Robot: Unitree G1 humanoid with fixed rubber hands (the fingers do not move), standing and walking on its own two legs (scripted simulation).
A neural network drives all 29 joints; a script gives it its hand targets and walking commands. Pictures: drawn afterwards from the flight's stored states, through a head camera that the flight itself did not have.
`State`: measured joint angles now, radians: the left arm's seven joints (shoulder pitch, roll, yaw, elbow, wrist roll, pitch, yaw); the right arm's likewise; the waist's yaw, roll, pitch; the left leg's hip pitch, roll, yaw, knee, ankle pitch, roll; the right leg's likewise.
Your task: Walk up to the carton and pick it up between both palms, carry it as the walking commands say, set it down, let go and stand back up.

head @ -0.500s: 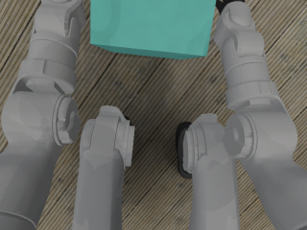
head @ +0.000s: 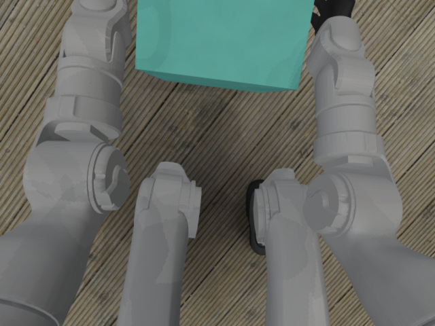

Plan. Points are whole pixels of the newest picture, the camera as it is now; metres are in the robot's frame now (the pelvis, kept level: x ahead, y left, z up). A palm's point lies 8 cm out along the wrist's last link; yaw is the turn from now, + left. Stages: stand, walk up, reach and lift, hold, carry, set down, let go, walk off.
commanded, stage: reach and lift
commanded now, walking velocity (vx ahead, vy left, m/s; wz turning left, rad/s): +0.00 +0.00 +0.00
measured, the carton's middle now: (223, 13) +0.56 +0.04 -0.20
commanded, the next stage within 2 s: none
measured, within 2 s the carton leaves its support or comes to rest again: neither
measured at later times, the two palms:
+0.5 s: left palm out of the picture +0.52 +0.19 -0.05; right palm (366, 11) +0.53 -0.10 -0.04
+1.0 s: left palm out of the picture +0.50 +0.18 +0.03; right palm (426, 3) +0.51 -0.11 +0.03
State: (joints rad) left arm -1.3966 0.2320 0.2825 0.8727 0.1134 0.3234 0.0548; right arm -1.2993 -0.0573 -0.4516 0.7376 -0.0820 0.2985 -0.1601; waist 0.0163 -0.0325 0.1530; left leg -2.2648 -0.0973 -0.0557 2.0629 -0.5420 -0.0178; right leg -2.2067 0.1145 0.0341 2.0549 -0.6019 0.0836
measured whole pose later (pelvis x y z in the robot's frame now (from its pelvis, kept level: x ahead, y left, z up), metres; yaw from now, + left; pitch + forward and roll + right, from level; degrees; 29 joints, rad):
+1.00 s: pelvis +0.00 +0.00 +0.10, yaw +1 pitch +43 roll -3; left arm -1.14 0.09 0.40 0.77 0.22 0.37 0.03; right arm -1.07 0.05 -0.52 0.66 -0.20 0.35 -0.11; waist 0.00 -0.03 -0.10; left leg -1.98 -0.12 -0.09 1.71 -0.48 -0.03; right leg -1.94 0.13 0.07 1.71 -0.53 0.07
